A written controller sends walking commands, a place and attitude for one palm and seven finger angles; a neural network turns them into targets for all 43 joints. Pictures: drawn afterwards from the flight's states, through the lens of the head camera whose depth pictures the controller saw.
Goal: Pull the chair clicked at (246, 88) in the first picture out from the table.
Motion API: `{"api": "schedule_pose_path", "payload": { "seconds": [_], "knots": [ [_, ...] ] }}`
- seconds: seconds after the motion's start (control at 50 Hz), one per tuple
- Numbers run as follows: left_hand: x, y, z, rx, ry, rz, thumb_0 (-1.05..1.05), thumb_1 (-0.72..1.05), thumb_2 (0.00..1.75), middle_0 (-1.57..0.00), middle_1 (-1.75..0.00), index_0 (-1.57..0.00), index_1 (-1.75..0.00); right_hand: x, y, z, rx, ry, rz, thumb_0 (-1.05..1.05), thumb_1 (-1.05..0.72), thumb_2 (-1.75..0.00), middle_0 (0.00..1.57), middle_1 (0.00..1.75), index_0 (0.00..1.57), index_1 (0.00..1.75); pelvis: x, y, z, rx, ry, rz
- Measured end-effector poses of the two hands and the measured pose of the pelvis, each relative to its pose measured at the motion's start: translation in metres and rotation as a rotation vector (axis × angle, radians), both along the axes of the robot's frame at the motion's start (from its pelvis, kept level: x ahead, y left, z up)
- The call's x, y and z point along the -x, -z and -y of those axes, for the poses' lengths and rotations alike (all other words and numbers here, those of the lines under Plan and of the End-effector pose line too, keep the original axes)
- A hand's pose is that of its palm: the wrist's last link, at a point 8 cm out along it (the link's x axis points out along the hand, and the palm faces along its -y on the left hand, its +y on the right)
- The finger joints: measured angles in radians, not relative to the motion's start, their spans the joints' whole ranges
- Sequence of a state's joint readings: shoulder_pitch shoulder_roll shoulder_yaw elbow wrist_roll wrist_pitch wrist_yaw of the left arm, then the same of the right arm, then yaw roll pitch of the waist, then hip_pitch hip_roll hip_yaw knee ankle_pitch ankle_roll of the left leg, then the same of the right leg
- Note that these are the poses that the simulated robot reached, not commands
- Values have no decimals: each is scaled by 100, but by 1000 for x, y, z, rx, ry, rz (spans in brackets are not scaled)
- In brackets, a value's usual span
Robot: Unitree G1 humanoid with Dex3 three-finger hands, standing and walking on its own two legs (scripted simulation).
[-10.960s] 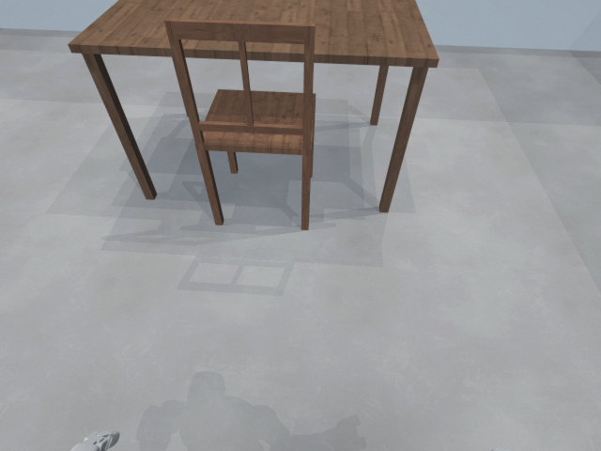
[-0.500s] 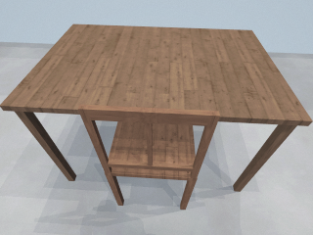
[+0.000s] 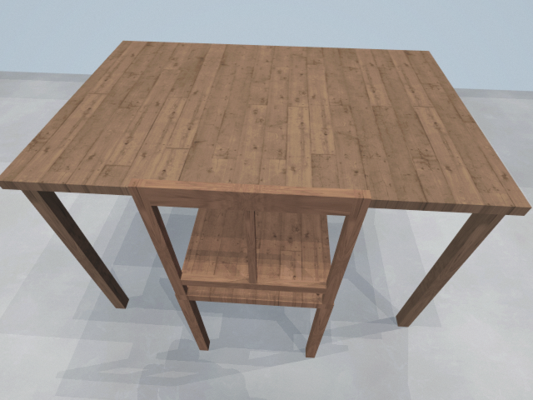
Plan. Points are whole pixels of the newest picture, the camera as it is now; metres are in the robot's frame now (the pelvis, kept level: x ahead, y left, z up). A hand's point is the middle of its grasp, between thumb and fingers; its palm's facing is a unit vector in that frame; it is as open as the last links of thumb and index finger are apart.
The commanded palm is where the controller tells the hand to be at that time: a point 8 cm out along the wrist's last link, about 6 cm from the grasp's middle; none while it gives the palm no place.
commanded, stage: raise the hand toward the chair's back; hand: left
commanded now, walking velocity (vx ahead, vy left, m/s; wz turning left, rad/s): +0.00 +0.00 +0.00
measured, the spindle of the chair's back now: (251, 249) +0.43 +0.07 -0.11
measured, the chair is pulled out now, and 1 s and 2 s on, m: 0.00 0.00 0.00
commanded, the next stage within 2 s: none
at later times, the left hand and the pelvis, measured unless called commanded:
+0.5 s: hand (180, 387) +0.16 +0.15 -0.07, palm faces -0.03 -1.00 +0.01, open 9.4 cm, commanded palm +0.12 +0.22 -0.06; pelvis -0.06 +0.01 -0.10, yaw -2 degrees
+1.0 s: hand (144, 367) +0.18 +0.20 -0.05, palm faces +0.02 -1.00 -0.06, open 13.8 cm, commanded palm +0.14 +0.26 -0.05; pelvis -0.05 +0.04 -0.09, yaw -2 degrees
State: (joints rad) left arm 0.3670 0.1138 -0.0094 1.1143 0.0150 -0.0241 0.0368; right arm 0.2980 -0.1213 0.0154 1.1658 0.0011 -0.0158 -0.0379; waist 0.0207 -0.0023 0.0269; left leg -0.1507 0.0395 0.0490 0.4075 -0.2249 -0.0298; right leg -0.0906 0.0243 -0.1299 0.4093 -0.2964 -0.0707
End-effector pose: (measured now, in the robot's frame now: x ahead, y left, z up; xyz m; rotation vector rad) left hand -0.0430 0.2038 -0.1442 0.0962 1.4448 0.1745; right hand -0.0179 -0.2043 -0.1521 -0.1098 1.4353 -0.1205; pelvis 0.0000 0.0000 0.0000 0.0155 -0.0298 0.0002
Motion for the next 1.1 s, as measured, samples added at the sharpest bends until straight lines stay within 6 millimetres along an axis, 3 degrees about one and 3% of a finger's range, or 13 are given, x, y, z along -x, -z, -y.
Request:
{"api": "schedule_pose_path", "payload": {
  "seconds": [0.08, 0.16, 0.2, 0.28, 0.34, 0.4, 0.44, 0.52, 0.58, 0.66, 0.76, 0.94, 1.1],
  "knots": [
    [-12, -4, -2, 6, -29, 55, 1, 91, 90, -20, -30, -20, -30, -4, -1, 5, 12, -3, 29, 2, -92, -89, 20, 30, 20, 30, 3, 1, 0, 2, -3, -3],
    [-76, -53, -38, -127, -27, 409, 6, 97, 89, -21, -30, -21, -30, -29, -11, 31, 84, 19, 272, 3, -93, -89, 20, 30, 20, 30, 13, 5, -2, 3, 6, -15],
    [-115, -76, -43, -141, 17, 605, 6, 95, 88, -20, -29, -20, -30, -47, -17, 45, 122, 6, 392, 3, -93, -89, 20, 30, 20, 30, 21, 9, -3, 2, -6, -53],
    [-188, -111, -25, -73, 127, 1027, 4, 86, 86, -19, -28, -19, -28, -87, -26, 68, 187, -50, 612, 2, -92, -89, 20, 30, 20, 30, 35, 29, -6, -3, -7, -159],
    [-212, -124, 0, 66, 161, 1313, 3, 79, 83, -18, -27, -18, -28, -118, -32, 76, 206, -69, 747, 2, -91, -90, 20, 30, 20, 30, 42, 49, -7, -15, 19, -218],
    [-208, -119, 15, 158, 202, 1481, 2, 71, 81, -18, -26, -18, -27, -147, -32, 73, 199, -79, 856, 2, -91, -90, 20, 30, 20, 30, 49, 73, -7, -25, 43, -254],
    [-198, -105, 16, 166, 213, 1475, 1, 66, 79, -18, -26, -18, -26, -165, -29, 65, 181, -88, 907, 2, -91, -90, 20, 30, 20, 30, 52, 86, -8, -28, 45, -263],
    [-172, -73, -2, 104, 171, 1334, 1, 55, 75, -17, -24, -17, -25, -190, -19, 37, 123, -118, 958, 2, -91, -90, 20, 30, 20, 30, 56, 104, -10, -18, 34, -274],
    [-155, -68, -22, 27, 126, 1292, 1, 48, 72, -17, -23, -17, -24, -196, -6, 12, 72, -153, 949, 2, -90, -90, 20, 30, 20, 30, 56, 110, -11, 3, 22, -282],
    [-153, -81, -36, -3, 144, 1357, 1, 38, 68, -15, -22, -15, -22, -185, 16, -16, 13, -195, 882, 1, -90, -90, 20, 30, 20, 30, 57, 112, -16, 35, 3, -293],
    [-178, -84, -33, 85, 223, 1371, 1, 26, 63, -14, -20, -14, -20, -153, 39, -29, -6, -170, 763, 2, -90, -89, 20, 30, 20, 30, 59, 110, -23, 52, 1, -308],
    [-197, -92, -47, 63, 199, 1319, 1, 6, 54, -12, -17, -12, -17, -107, 30, -6, 91, -64, 657, 2, -90, -89, 20, 30, 20, 30, 55, 95, -37, 45, 24, -310],
    [-196, -96, -59, 39, 208, 1359, 0, -13, 46, -10, -14, -10, -14, -115, 13, 10, 169, -86, 693, 2, -90, -90, 20, 30, 20, 30, 54, 94, -44, 51, 25, -308]
  ]
}}
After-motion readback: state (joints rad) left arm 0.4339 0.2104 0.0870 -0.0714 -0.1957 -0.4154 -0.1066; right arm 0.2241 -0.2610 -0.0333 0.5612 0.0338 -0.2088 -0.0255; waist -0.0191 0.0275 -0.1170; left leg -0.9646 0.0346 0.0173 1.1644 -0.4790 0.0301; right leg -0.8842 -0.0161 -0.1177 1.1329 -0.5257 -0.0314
